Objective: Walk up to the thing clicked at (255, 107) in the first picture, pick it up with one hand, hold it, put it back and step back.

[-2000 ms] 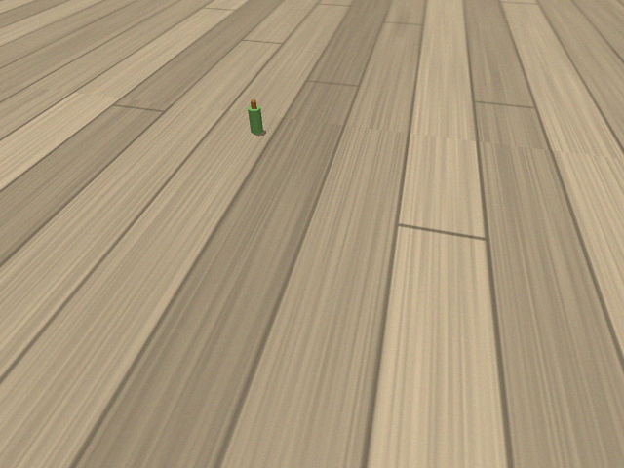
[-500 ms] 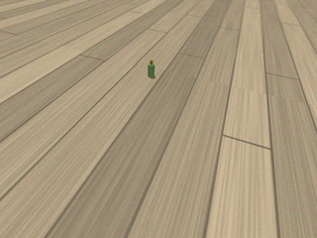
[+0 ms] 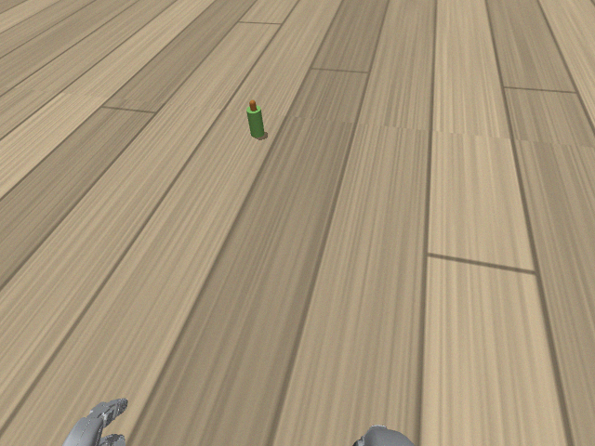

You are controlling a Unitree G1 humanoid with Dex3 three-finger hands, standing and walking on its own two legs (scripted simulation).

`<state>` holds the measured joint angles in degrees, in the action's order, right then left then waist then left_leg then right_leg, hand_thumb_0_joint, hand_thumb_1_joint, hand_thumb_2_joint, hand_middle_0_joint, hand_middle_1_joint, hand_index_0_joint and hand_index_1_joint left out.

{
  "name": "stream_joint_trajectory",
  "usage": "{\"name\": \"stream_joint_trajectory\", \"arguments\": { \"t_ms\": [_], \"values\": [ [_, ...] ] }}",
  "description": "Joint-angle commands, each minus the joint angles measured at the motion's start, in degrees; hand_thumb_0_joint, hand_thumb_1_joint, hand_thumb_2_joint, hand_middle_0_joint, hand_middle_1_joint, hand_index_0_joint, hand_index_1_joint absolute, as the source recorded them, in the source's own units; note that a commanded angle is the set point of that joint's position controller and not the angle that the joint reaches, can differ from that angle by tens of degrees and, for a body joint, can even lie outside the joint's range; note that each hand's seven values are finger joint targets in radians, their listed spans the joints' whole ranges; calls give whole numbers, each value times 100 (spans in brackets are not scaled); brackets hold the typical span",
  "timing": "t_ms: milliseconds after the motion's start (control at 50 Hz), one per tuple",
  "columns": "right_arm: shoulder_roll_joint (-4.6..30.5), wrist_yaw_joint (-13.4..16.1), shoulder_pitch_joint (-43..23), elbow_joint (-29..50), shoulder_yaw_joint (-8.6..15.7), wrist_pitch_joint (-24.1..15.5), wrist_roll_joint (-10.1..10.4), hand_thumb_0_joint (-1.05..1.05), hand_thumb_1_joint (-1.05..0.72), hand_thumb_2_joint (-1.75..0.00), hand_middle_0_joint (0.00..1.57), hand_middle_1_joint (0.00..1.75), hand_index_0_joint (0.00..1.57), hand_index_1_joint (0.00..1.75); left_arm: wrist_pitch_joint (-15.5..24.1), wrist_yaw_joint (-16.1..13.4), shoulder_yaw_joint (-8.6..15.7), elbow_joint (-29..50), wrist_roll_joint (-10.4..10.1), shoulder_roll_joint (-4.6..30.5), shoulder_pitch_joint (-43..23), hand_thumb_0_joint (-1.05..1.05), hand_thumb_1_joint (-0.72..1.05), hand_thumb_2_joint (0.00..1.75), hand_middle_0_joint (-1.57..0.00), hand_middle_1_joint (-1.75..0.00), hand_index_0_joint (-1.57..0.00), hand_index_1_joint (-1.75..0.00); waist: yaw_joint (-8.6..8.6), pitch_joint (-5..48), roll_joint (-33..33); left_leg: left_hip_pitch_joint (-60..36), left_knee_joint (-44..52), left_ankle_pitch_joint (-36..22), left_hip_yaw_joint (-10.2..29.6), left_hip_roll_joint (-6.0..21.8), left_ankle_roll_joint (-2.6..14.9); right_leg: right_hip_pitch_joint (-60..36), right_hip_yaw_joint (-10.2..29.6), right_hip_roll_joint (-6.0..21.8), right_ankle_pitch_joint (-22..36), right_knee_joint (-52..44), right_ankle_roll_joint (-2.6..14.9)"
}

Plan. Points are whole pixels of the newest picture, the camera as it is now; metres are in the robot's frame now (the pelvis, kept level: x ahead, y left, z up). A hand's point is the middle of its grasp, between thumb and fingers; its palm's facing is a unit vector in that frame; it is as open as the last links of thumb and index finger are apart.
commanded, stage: walk up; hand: left
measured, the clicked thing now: (255, 117) +1.79 +0.20 -0.64
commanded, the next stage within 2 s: none
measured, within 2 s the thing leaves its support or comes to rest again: neither
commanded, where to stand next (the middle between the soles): +1.46 -0.01 m, yaw +1 degrees
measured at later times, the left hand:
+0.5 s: hand (132, 333) +0.36 +0.32 -0.15, palm faces -0.03 -0.94 -0.33, open 7.4 cm
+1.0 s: hand (196, 168) +0.74 +0.23 -0.09, palm faces -0.02 -0.93 -0.38, open 7.4 cm
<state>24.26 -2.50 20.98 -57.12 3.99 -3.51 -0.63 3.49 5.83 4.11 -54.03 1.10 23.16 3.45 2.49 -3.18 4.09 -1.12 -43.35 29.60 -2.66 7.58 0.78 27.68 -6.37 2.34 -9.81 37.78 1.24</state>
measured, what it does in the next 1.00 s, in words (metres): walks ahead: left foot, then right foot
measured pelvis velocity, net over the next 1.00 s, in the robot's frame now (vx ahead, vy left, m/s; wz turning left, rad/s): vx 0.61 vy -0.02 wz -0.01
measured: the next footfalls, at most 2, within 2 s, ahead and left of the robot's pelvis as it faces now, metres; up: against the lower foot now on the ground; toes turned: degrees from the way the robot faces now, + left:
left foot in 0.38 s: +0.42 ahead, +0.15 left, +0.00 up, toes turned +8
right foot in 0.86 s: +0.71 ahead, -0.10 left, +0.00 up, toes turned -6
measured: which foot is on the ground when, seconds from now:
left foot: up 0.00-0.36, down 0.38-0.90, up 0.92-1.00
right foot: down 0.00-0.40, up 0.42-0.84, down 0.86-1.00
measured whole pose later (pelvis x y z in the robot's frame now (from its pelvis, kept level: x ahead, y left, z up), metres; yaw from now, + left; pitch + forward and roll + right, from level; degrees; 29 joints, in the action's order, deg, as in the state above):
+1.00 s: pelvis +0.61 -0.02 +0.02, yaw +0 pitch -2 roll +2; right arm 23.4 -1.9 18.3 -53.1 2.3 -3.2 0.6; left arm 4.9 3.6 2.8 -49.4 -0.2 21.1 8.2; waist 0.5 -4.8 1.4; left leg 15.0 -64.5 24.1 0.0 2.2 2.0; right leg 19.2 -5.9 1.9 -13.1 34.4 3.9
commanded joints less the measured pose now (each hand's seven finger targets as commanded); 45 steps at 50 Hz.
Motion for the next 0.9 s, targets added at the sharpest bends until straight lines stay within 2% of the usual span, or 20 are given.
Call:
{"name": "stream_joint_trajectory", "arguments": {
  "t_ms": [0,40,80,160,280,340,360,380,400,420,480,520,580,680,760,800,820,840,860,880],
  "values": [
    [1539,149,-555,787,260,-336,85,0,-90,-90,20,30,20,30,117,-305,624,190,-196,2111,1633,0,90,90,-20,-30,-20,-30,-1125,1367,-1284,4185,-3239,-401,531,-322,154,-4504,3780,2251,-227,-1954,1630],
    [1216,64,-667,713,200,-307,188,0,-90,-90,20,30,20,30,169,-388,439,315,-183,1739,1116,0,90,90,-20,-30,-20,-30,-740,586,-1063,3594,-2758,-1140,695,-164,271,-2938,2164,1573,647,-2013,1158],
    [1095,-1,-376,702,199,-220,104,0,-90,-90,20,30,20,30,235,-361,383,382,-143,1545,860,0,90,90,-20,-30,-20,-30,-421,239,-1171,3176,-2033,-1283,660,-32,256,-2105,1477,1305,544,-2153,957],
    [981,-203,-815,862,251,-112,32,0,-90,-90,20,30,20,30,379,-316,304,661,-105,1547,482,0,90,90,-20,-30,-20,-30,-242,-254,-1066,3086,-649,-1741,257,70,-68,-1178,768,1208,-192,-2779,1159],
    [977,-352,-1202,911,375,-142,-3,0,-90,-90,20,30,20,30,389,-224,335,624,-33,1784,537,0,90,90,-20,-30,-20,-30,-201,-49,-980,1627,767,-2884,-253,-143,-76,-842,464,1121,-974,-2540,917],
    [1357,-237,-56,582,523,-182,-141,0,-90,-90,20,30,20,30,291,-282,215,639,-43,1496,914,0,90,90,-20,-30,-20,-30,290,837,111,7,1049,-1750,-346,-493,277,-944,86,754,946,-78,679],
    [1702,-135,749,431,656,-215,-248,0,-90,-90,20,30,20,30,255,-316,74,612,-65,1127,1295,0,90,90,-20,-30,-20,-30,667,1230,1077,-929,1447,-592,575,-2,543,-106,-29,366,538,1827,456],
    [2052,-42,792,558,728,-243,-224,0,-90,-90,20,30,20,30,225,-323,-43,656,-130,741,1526,0,90,90,-20,-30,-20,-30,511,1269,2044,-1506,2152,-125,3119,1322,774,1140,348,-476,-2114,3139,196],
    [2217,-16,396,769,731,-258,-10,0,-90,-90,20,30,20,30,169,-426,87,612,-171,1440,1646,0,90,90,-20,-30,-20,-30,383,1402,1125,-1493,2922,70,4509,1883,1229,1446,1069,-410,-1975,3526,271],
    [2129,8,20,796,744,-255,59,0,-90,-90,20,30,20,30,186,-471,54,511,-146,1621,1417,0,90,90,-20,-30,-20,-30,306,1050,650,-1076,2962,-109,4223,1950,1425,1655,1226,-43,-1625,3737,291],
    [1388,78,-473,901,387,-342,131,0,-90,-90,20,30,20,30,193,-354,81,369,-258,1403,1378,0,90,90,-20,-30,-20,-30,-136,398,72,428,2715,-3040,1277,886,516,620,1410,267,-579,2778,127],
    [1301,69,-490,898,358,-399,132,0,-90,-90,20,30,20,30,104,-290,95,345,-247,1313,1533,0,90,90,-20,-30,-20,-30,-266,363,269,724,2816,-3380,775,752,608,304,1235,304,-433,2543,2],
    [1312,77,-603,1049,354,-452,115,0,-90,-90,20,30,20,30,15,-173,85,485,-166,1218,1330,0,90,90,-20,-30,-20,-30,-373,95,278,685,3060,-3407,376,819,964,621,1008,382,-150,1950,-133],
    [1380,24,-478,1017,356,-421,99,0,-90,-90,20,30,20,30,9,4,60,864,-71,1038,233,0,90,90,-20,-30,-20,-30,-90,-287,231,888,3189,-3278,-255,403,838,240,396,358,724,13,-99],
    [1489,59,-256,991,410,-291,52,0,-90,-90,20,30,20,30,12,-16,126,810,-55,995,-1,0,90,90,-20,-30,-20,-30,14,86,231,535,2815,-3078,-39,650,821,-463,171,160,855,-495,97],
    [1500,113,-259,1032,416,-249,41,0,-90,-90,20,30,20,30,28,-60,170,713,-50,1055,300,0,90,90,-20,-30,-20,-30,-197,213,122,444,2242,-3487,35,726,774,-857,161,65,374,-536,186],
    [1426,132,-283,1086,387,-241,10,0,-90,-90,20,30,20,30,55,-108,252,568,-51,1189,790,0,90,90,-20,-30,-20,-30,-483,513,-205,576,1315,-3811,-87,608,662,-1621,225,52,199,-755,285],
    [1118,134,80,1073,267,-248,-13,0,-90,-90,20,30,20,30,108,-180,375,364,-44,1454,1415,0,90,90,-20,-30,-20,-30,-699,1043,-886,1181,-18,-3304,-255,237,458,-2830,512,69,-191,-835,375],
    [762,106,460,1132,116,-248,35,0,-90,-90,20,30,20,30,148,-257,539,343,11,1928,2006,0,90,90,-20,-30,-20,-30,-846,1634,-2024,2185,-1454,-1765,-456,-356,293,-3945,2126,1170,-1255,-1223,585],
    [929,119,462,1114,120,-220,119,0,-90,-90,20,30,20,30,164,-311,577,373,-36,2212,2103,0,90,90,-20,-30,-20,-30,-898,1382,-2166,3552,-2329,-59,-157,-963,86,-4600,4322,2202,-957,-1976,1144]
  ]
}}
